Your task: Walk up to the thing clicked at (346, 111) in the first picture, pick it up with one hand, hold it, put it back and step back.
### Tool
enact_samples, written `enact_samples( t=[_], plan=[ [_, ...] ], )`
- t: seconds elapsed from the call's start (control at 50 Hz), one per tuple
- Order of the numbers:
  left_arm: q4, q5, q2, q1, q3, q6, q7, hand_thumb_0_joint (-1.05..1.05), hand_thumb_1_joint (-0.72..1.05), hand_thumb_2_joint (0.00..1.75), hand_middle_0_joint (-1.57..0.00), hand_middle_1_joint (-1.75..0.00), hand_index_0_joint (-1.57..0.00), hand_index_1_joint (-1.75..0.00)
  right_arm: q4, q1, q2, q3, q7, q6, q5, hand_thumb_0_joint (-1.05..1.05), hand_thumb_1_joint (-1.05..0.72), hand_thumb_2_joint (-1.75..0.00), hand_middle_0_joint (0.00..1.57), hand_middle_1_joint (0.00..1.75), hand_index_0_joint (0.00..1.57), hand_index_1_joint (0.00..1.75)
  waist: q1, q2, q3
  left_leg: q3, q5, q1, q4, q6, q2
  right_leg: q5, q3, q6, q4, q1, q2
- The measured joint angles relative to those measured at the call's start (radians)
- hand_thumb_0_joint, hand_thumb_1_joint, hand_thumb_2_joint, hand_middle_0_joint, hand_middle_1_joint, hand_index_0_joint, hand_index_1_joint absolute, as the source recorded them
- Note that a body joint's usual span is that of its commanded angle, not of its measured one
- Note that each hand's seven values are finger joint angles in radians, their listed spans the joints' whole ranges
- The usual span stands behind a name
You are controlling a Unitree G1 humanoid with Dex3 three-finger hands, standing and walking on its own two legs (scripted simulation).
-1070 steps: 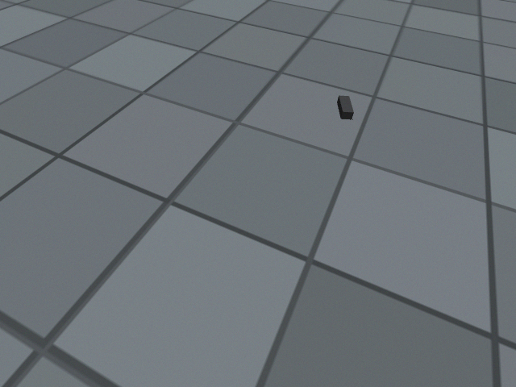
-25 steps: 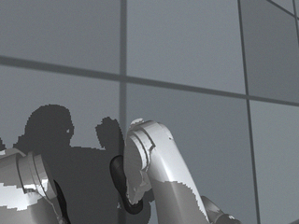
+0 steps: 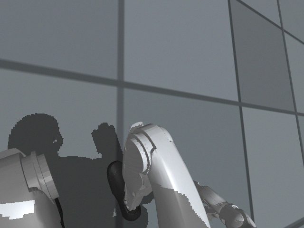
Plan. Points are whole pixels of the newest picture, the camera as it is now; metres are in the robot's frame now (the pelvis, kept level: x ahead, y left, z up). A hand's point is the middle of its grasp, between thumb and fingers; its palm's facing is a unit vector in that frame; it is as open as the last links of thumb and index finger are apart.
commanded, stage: close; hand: left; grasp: from above
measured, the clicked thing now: out of the picture +0.39 +0.39 -0.27
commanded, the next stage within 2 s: settle in 1.38 s
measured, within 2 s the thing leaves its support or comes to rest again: leaves its support in 1.78 s
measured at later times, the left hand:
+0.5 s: hand out of the picture +0.38 +0.39 -0.25, palm faces -0.40 -0.20 -0.89, open 11.5 cm
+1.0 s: hand out of the picture +0.38 +0.39 -0.25, palm faces -0.42 -0.20 -0.89, open 10.4 cm
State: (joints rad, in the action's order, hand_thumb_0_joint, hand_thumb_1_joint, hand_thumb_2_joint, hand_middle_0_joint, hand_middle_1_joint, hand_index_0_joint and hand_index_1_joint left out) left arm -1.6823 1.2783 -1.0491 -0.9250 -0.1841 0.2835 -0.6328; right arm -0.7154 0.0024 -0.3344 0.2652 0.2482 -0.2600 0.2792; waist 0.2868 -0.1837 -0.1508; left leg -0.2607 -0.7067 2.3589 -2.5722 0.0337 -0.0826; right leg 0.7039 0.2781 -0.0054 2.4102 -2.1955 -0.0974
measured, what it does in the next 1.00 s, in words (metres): stands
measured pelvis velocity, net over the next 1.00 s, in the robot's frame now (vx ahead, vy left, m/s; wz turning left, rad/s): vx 0.00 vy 0.00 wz -0.01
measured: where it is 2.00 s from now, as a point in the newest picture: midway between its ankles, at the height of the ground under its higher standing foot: (93, 215)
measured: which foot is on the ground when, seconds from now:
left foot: down 0.00-1.00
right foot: down 0.00-1.00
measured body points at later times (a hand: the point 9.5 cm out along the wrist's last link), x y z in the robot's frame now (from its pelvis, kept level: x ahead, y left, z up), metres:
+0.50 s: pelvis +0.00 +0.00 +0.00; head +0.25 +0.15 +0.33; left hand +0.40 +0.39 -0.20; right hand +0.10 -0.25 -0.06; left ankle +0.07 +0.12 -0.26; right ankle +0.10 -0.10 -0.26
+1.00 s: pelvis +0.00 +0.00 +0.00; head +0.25 +0.15 +0.34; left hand +0.39 +0.40 -0.19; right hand +0.10 -0.24 -0.06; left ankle +0.07 +0.12 -0.26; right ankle +0.10 -0.10 -0.26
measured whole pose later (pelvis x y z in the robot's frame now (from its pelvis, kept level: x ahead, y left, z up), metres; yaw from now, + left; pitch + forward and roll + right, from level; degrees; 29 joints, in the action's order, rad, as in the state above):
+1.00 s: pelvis +0.00 +0.00 +0.00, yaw -1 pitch +24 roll -15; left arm -1.67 1.25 -1.07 -0.90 -0.17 0.33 -0.62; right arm -0.70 0.01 -0.33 0.32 0.25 -0.25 0.28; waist 0.28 -0.18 -0.18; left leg -0.28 -0.70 2.34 -2.57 0.03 -0.08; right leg 0.69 0.29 0.00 2.40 -2.18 -0.11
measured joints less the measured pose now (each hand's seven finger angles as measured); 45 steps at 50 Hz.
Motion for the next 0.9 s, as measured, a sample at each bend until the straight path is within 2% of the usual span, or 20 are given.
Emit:
enact_samples(
  t=[0.1,0.16,0.26,0.3,0.44,0.54,0.68,0.86,0.9],
  plan=[
    [-0.001,-0.015,-0.008,0.003,0.003,0.008,0.024,0.00,-0.27,0.85,-0.23,-0.95,-0.25,-0.94,0.004,0.002,0.011,0.014,0.004,0.003,-0.002,0.00,-0.90,-0.90,0.20,0.30,0.20,0.30,0.003,0.001,-0.009,-0.002,-0.002,-0.004,0.001,-0.001,0.003,0.004,0.002,0.000,-0.002,0.007,0.001],
    [-0.003,-0.012,-0.012,0.009,0.013,0.020,0.027,0.00,-0.24,0.83,-0.26,-0.94,-0.28,-0.93,0.007,0.005,0.015,0.028,0.008,0.007,0.000,0.00,-0.90,-0.90,0.20,0.30,0.20,0.30,0.004,0.002,-0.018,-0.005,-0.003,-0.009,0.000,-0.002,0.004,0.004,0.004,0.000,-0.002,0.013,0.001],
    [0.013,-0.008,-0.014,0.029,-0.002,0.038,0.011,0.00,-0.20,0.80,-0.29,-0.92,-0.31,-0.90,0.012,0.013,0.021,0.043,0.010,0.011,0.004,0.00,-0.90,-0.90,0.20,0.30,0.20,0.30,0.001,0.004,-0.031,-0.010,-0.001,-0.013,-0.001,-0.001,0.001,-0.002,0.007,0.002,-0.006,0.015,-0.003],
    [0.012,-0.010,-0.011,0.030,0.005,0.038,0.003,0.00,-0.19,0.79,-0.29,-0.91,-0.32,-0.90,0.011,0.016,0.021,0.045,0.011,0.010,0.006,0.00,-0.90,-0.90,0.20,0.30,0.20,0.30,0.000,0.004,-0.031,-0.010,0.000,-0.013,-0.001,0.000,0.000,-0.005,0.007,0.002,-0.007,0.014,-0.004],
    [0.021,0.004,-0.014,0.029,-0.010,0.028,-0.005,0.00,-0.15,0.76,-0.33,-0.88,-0.35,-0.86,0.013,0.029,0.010,0.044,0.012,0.001,0.004,0.00,-0.89,-0.90,0.20,0.30,0.20,0.30,0.004,0.001,-0.027,-0.011,0.003,-0.011,-0.003,-0.002,-0.002,-0.011,0.008,0.001,-0.004,0.010,-0.006],
    [0.020,-0.015,-0.014,0.031,-0.018,0.015,0.010,0.00,-0.11,0.75,-0.36,-0.86,-0.38,-0.85,0.009,0.032,0.002,0.030,0.009,0.000,0.000,0.00,-0.89,-0.90,0.20,0.30,0.20,0.30,0.001,0.006,-0.021,-0.012,0.004,-0.008,-0.001,-0.003,-0.002,-0.013,0.008,0.001,-0.007,0.006,-0.007],
    [0.017,-0.027,-0.025,0.031,-0.009,0.030,0.035,0.00,-0.04,0.71,-0.41,-0.84,-0.45,-0.83,0.011,0.028,-0.005,0.030,0.006,0.001,-0.006,0.00,-0.89,-0.90,0.20,0.30,0.20,0.30,0.000,0.007,-0.030,-0.010,0.007,-0.010,0.000,-0.003,-0.001,-0.014,0.006,0.001,-0.006,0.007,-0.005],
    [0.019,-0.032,-0.028,0.038,0.000,0.048,0.024,-0.01,-0.02,0.64,-0.44,-0.84,-0.51,-0.79,0.010,0.013,0.004,0.043,0.001,0.011,0.000,0.00,-0.89,-0.90,0.20,0.30,0.20,0.30,-0.006,0.007,-0.034,-0.015,0.004,-0.016,0.001,-0.004,-0.003,-0.016,0.010,0.001,-0.010,0.012,-0.008],
    [0.019,-0.038,-0.024,0.036,0.012,0.046,0.021,-0.01,-0.02,0.63,-0.45,-0.84,-0.51,-0.79,0.008,0.011,0.007,0.044,0.001,0.011,0.002,0.00,-0.89,-0.90,0.20,0.30,0.20,0.30,-0.008,0.008,-0.031,-0.015,0.004,-0.015,0.001,-0.004,-0.003,-0.016,0.010,0.002,-0.011,0.011,-0.009]
  ],
)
